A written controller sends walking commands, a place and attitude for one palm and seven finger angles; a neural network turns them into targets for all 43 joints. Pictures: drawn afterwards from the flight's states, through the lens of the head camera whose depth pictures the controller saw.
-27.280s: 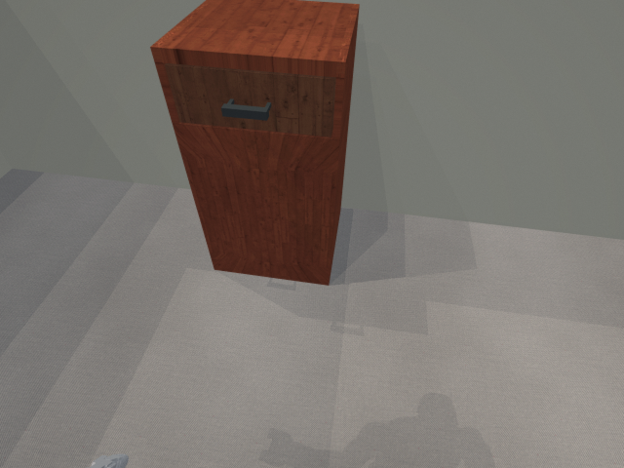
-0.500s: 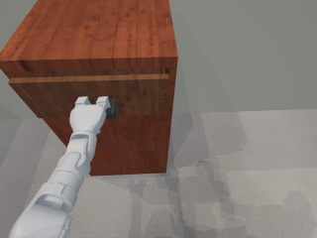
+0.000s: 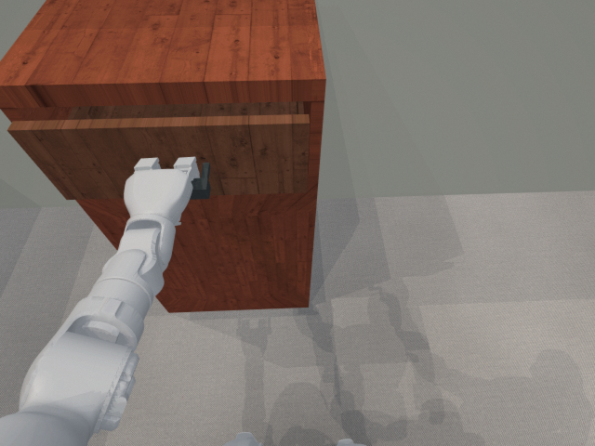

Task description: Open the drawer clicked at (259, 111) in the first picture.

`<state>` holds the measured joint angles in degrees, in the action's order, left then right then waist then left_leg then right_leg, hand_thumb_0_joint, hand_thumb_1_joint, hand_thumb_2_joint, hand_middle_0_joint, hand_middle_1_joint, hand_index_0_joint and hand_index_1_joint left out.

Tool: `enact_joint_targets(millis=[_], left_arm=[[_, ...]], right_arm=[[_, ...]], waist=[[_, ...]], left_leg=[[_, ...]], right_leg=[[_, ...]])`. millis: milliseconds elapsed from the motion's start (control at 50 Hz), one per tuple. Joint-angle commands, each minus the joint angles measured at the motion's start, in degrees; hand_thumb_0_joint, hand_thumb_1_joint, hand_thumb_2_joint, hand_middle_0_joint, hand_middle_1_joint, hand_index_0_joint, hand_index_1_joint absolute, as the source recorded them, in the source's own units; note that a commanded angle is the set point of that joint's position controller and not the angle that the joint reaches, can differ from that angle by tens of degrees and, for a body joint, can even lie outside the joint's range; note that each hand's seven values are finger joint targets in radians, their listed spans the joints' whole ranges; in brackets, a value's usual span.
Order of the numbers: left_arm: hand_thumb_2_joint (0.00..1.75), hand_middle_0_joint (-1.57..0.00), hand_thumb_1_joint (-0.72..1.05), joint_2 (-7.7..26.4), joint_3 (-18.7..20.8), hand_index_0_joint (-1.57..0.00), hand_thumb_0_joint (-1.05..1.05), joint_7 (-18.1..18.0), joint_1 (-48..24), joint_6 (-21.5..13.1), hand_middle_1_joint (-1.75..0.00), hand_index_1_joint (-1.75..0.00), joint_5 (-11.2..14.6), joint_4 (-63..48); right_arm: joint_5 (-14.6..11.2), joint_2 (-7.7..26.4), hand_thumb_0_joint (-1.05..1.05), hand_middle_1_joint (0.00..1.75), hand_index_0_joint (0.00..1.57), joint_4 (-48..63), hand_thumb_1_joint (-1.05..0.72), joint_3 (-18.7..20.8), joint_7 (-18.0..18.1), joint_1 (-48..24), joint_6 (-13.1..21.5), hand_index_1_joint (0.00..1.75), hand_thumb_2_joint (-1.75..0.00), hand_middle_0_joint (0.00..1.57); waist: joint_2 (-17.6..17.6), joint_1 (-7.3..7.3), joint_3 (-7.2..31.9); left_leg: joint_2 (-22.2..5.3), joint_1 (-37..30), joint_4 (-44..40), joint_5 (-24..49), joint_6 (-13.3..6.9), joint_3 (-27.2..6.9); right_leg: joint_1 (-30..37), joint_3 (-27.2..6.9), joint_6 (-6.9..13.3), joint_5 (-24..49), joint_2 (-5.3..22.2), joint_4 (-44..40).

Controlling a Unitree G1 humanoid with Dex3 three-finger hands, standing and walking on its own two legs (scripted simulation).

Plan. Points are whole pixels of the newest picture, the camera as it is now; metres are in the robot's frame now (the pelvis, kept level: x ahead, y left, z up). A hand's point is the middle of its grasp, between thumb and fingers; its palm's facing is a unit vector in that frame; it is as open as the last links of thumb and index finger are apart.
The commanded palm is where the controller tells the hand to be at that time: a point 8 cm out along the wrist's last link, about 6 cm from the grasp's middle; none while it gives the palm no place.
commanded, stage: pull the drawer open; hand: left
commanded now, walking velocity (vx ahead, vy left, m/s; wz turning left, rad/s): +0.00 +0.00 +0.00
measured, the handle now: (172, 179) +0.51 +0.18 +0.04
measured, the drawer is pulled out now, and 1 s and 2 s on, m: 0.04 0.15 0.30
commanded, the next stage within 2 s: none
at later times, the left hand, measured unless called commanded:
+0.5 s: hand (169, 233) +0.42 +0.18 +0.01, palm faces +0.00 -0.09 -1.00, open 5.6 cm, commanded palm +0.37 +0.19 +0.07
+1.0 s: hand (160, 277) +0.35 +0.18 +0.01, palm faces +0.01 -0.04 -1.00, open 5.6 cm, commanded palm +0.33 +0.18 +0.07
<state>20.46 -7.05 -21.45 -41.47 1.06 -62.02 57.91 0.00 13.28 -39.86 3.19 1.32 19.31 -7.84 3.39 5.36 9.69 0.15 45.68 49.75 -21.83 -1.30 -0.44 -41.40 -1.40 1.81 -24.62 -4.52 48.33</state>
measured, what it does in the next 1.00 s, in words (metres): stands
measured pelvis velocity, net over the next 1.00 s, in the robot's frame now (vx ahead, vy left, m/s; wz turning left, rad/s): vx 0.02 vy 0.00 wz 0.03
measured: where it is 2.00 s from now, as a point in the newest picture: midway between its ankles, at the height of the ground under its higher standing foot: outside the picture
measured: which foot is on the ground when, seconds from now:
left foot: down 0.00-1.00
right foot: down 0.00-1.00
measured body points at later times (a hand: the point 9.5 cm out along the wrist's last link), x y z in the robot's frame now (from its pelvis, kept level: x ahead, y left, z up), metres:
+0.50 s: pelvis +0.02 +0.01 +0.01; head +0.07 +0.00 +0.46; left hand +0.41 +0.18 +0.07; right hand +0.07 -0.25 -0.12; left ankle +0.01 +0.11 -0.69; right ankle -0.02 -0.10 -0.69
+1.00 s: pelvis +0.02 +0.00 +0.01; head +0.06 -0.02 +0.46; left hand +0.34 +0.18 +0.07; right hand +0.22 -0.22 -0.10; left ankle +0.01 +0.11 -0.69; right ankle -0.02 -0.10 -0.69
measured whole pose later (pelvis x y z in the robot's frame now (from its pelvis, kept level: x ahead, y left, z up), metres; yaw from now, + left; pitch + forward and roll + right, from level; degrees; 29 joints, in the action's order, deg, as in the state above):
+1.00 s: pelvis +0.02 +0.00 +0.01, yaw +2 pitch +12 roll -1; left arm 15.6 -16.5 -20.7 -12.2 8.0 -62.7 23.7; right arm -0.1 12.2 -35.2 1.3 0.0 6.0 -8.6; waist 3.3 -2.4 8.4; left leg 1.5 35.4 47.0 -23.1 -1.4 -1.1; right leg -30.8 -0.7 1.9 -26.4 -3.2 45.7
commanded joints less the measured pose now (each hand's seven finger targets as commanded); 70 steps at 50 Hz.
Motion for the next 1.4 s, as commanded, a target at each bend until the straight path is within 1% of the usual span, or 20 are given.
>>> enact_joint_targets(millis=[0, 120, 300, 440, 520, 680, 720, 740, 780, 800, 860, 920, 960, 1040, 1080, 1120, 1180, 1200, 1280, 1380], left_arm=[[0.90, -0.40, 0.90, 10.78, 3.59, -0.40, 0.00, -2.51, -24.61, -0.58, -1.35, -1.35, -0.11, -8.10], [0.90, -0.40, 0.90, 12.11, 3.70, -0.40, 0.00, -2.96, -27.25, -0.72, -1.35, -1.35, -0.26, -8.45], [0.90, -0.40, 0.90, 7.90, 4.04, -0.40, 0.00, -1.62, -5.54, -1.20, -1.35, -1.35, 2.01, -14.67], [0.90, -0.40, 0.90, 4.88, 2.64, -0.40, 0.00, -2.93, 8.33, 1.33, -1.35, -1.35, 1.75, -26.96], [0.90, -0.40, 0.90, 3.71, 1.82, -0.40, 0.00, -3.64, 14.35, 4.20, -1.35, -1.35, 1.22, -34.92], [0.90, -0.40, 0.90, -0.62, -2.64, -0.40, 0.00, -1.85, 26.29, 8.31, -1.35, -1.35, 1.47, -47.30], [0.90, -0.40, 0.90, -0.27, -2.47, -0.40, 0.00, -1.49, 31.10, 8.01, -1.35, -1.35, 1.28, -51.73], [0.90, -0.40, 0.90, -1.52, -3.56, -0.40, 0.00, -1.20, 34.08, 7.98, -1.35, -1.35, 1.46, -52.42], [0.90, -0.40, 0.90, 0.68, -4.17, -0.40, 0.00, -1.55, 13.10, 8.27, -1.35, -1.35, -1.13, -49.03], [0.90, -0.40, 0.90, 0.55, -4.45, -0.40, 0.00, -1.65, 9.77, 8.11, -1.35, -1.35, -1.62, -48.61], [0.90, -0.40, 0.90, 1.60, -3.12, -0.40, 0.00, -1.88, 13.90, 8.09, -1.35, -1.35, -2.18, -44.40], [0.90, -0.40, 0.90, 2.85, -2.81, -0.40, 0.00, -0.83, 10.85, 7.64, -1.35, -1.35, -0.92, -44.79], [0.90, -0.40, 0.90, 1.38, -3.98, -0.40, 0.00, -0.19, 10.24, 7.28, -1.35, -1.35, -0.08, -42.64], [0.90, -0.40, 0.90, 4.10, -1.21, -0.40, 0.00, 1.07, 9.70, 5.78, -1.35, -1.35, 1.52, -38.08], [0.90, -0.40, 0.90, 5.06, -0.52, -0.40, 0.00, 1.41, 8.68, 4.43, -1.35, -1.35, 1.86, -37.80], [0.90, -0.40, 0.90, 7.17, 2.41, -0.40, 0.00, 1.64, 15.52, 3.23, -1.35, -1.35, 2.12, -38.16], [0.90, -0.40, 0.90, 4.77, 1.74, -0.40, 0.00, 1.41, 23.57, 1.37, -1.35, -1.35, 3.07, -41.80], [0.90, -0.40, 0.90, 5.87, 3.63, -0.40, 0.00, 1.28, 28.61, 1.00, -1.35, -1.35, 3.31, -42.46], [0.90, -0.40, 0.90, 5.17, 3.61, -0.40, 0.00, -0.02, 38.68, 0.21, -1.35, -1.35, 3.55, -50.06], [0.90, -0.40, 0.90, 3.78, 2.83, -0.40, 0.00, -2.72, 47.06, 1.77, -1.35, -1.35, 2.66, -58.20]], right_arm=[[0.31, 8.15, 0.00, 0.30, 0.20, 3.80, -0.90, 2.99, 0.83, 4.44, 2.35, 0.30, -0.90, 0.20], [0.20, 8.54, 0.00, 0.30, 0.20, 3.08, -0.90, 3.06, 0.77, 5.84, 3.07, 0.30, -0.90, 0.20], [-0.16, 8.17, 0.00, 0.30, 0.20, 6.36, -0.90, 3.19, -0.11, 2.11, 2.69, 0.30, -0.90, 0.20], [-0.68, 8.17, 0.00, 0.30, 0.20, 8.43, -0.90, 3.26, -0.99, -2.09, 2.22, 0.30, -0.90, 0.20], [-0.66, 7.78, 0.00, 0.30, 0.20, 9.73, -0.90, 3.24, -1.74, -4.46, 2.07, 0.30, -0.90, 0.20], [-0.76, 6.85, 0.00, 0.30, 0.20, 12.42, -0.90, 2.10, -2.90, -10.29, 1.83, 0.30, -0.90, 0.20], [-0.73, 6.32, 0.00, 0.30, 0.20, 13.49, -0.90, 1.84, -3.37, -11.62, 2.12, 0.30, -0.90, 0.20], [-0.68, 6.09, 0.00, 0.30, 0.20, 13.96, -0.90, 1.66, -3.61, -12.04, 2.33, 0.30, -0.90, 0.20], [-0.11, 6.82, 0.00, 0.30, 0.20, 10.79, -0.90, 1.36, -2.45, -11.63, 1.26, 0.30, -0.90, 0.20], [0.04, 6.61, 0.00, 0.30, 0.20, 10.64, -0.90, 1.39, -1.87, -11.42, 1.22, 0.30, -0.90, 0.20], [0.24, 5.96, 0.00, 0.30, 0.20, 10.86, -0.90, 0.91, -1.16, -12.19, 1.48, 0.30, -0.90, 0.20], [0.13, 5.89, 0.00, 0.30, 0.20, 10.60, -0.90, 1.01, -0.33, -12.86, 1.11, 0.30, -0.90, 0.20], [0.10, 5.61, 0.00, 0.30, 0.20, 10.40, -0.90, 0.70, 0.12, -13.00, 1.08, 0.30, -0.90, 0.20], [-0.12, 5.78, 0.00, 0.30, 0.20, 9.95, -0.90, 0.29, 1.35, -12.78, 1.10, 0.30, -0.90, 0.20], [-0.11, 5.71, 0.00, 0.30, 0.20, 9.99, -0.90, 0.27, 1.75, -12.61, 1.36, 0.30, -0.90, 0.20], [-0.08, 5.67, 0.00, 0.30, 0.20, 10.87, -0.90, 0.30, 1.81, -12.91, 1.55, 0.30, -0.90, 0.20], [-0.12, 5.62, 0.00, 0.30, 0.20, 11.97, -0.90, 0.67, 1.25, -13.06, 2.17, 0.30, -0.90, 0.20], [-0.16, 5.82, 0.00, 0.30, 0.20, 12.53, -0.90, 0.81, 0.93, -13.49, 2.31, 0.30, -0.90, 0.20], [-0.24, 5.87, 0.00, 0.30, 0.20, 13.69, -0.90, 1.12, -0.37, -14.25, 3.21, 0.30, -0.90, 0.20], [0.03, 6.33, 0.00, 0.30, 0.20, 14.92, -0.90, 1.50, -1.93, -14.88, 3.66, 0.30, -0.90, 0.20]], waist=[[-3.23, 1.60, 18.91], [-1.99, 1.72, 21.27], [-1.98, -3.72, 21.34], [-4.25, -4.09, 16.57], [-2.43, -5.09, 18.29], [-2.82, -5.60, 15.65], [-1.38, -6.81, 17.06], [-1.96, -6.85, 16.26], [-2.59, -2.57, 11.41], [-3.04, -2.01, 9.58], [-2.73, -4.37, 12.91], [-2.35, -4.64, 16.61], [-3.63, -4.32, 15.43], [-7.87, -4.15, 11.66], [-7.28, -4.40, 11.84], [-6.78, -6.58, 13.75], [-6.43, -7.25, 13.27], [-6.33, -8.38, 14.52], [-5.58, -8.59, 12.42], [-3.92, -8.28, 10.07]], left_leg=[[1.36, -14.43, -3.48, 14.48, -1.80, 0.76], [1.30, -14.46, -3.95, 13.39, -1.85, 0.86], [0.95, -18.28, -6.30, 19.25, -1.47, 1.84], [0.50, -21.03, -7.24, 24.98, -1.37, 1.72], [0.05, -25.65, -7.08, 31.42, -1.06, 1.13], [-0.36, -29.03, -6.78, 37.39, -0.61, -0.10], [-0.53, -30.90, -6.28, 41.39, -0.50, -0.33], [-0.44, -30.73, -6.13, 41.41, -0.50, -0.52], [-0.10, -27.87, -5.88, 32.13, -0.26, -0.88], [0.13, -26.78, -6.02, 28.68, -0.36, -0.75], [1.13, -27.35, -6.20, 25.39, -0.52, -0.26], [1.59, -27.89, -5.79, 24.71, -0.60, 0.30], [1.97, -26.21, -5.86, 22.45, -0.78, 0.40], [2.52, -21.96, -6.53, 17.49, -1.23, 0.72], [2.76, -20.97, -6.64, 16.04, -1.39, 1.09], [3.03, -20.19, -7.12, 16.39, -1.23, 1.51], [2.88, -20.09, -7.74, 16.55, -1.09, 1.60], [2.93, -19.59, -8.04, 16.79, -0.90, 1.68], [2.77, -18.53, -8.59, 16.46, -0.69, 1.94], [2.40, -19.43, -8.54, 16.25, -0.56, 2.11]], right_leg=[[5.50, 0.33, 0.19, 17.78, 0.38, -7.50], [5.69, 0.29, 0.07, 16.20, 0.34, -7.60], [11.28, 0.92, 0.89, 21.68, -0.25, -8.14], [12.25, 1.43, 0.71, 26.18, -0.36, -8.72], [12.99, 1.67, 0.71, 27.72, -0.23, -8.28], [13.85, 2.18, 0.40, 30.37, 0.09, -7.71], [14.69, 2.01, 0.45, 32.12, 0.33, -7.01], [14.93, 2.31, 0.37, 32.29, 0.41, -6.91], [9.33, 2.21, 0.38, 26.84, 0.45, -7.52], [8.15, 2.36, 0.58, 24.36, 0.34, -7.96], [9.96, 2.05, 1.01, 23.47, 0.31, -7.72], [12.40, 1.01, 0.88, 25.53, 0.66, -7.71], [12.67, 0.98, 0.64, 25.41, 0.88, -8.05], [13.92, 0.00, 0.03, 24.97, 1.47, -9.53], [14.67, -0.90, -0.16, 25.03, 1.87, -9.94], [17.78, -1.86, -0.19, 27.02, 2.14, -9.88], [18.58, -2.07, -0.06, 28.53, 2.08, -10.01], [20.46, -2.65, -0.05, 29.63, 2.12, -10.13], [20.43, -3.33, -0.12, 32.06, 2.29, -9.71], [17.38, -2.08, 0.76, 25.87, 1.41, -9.17]])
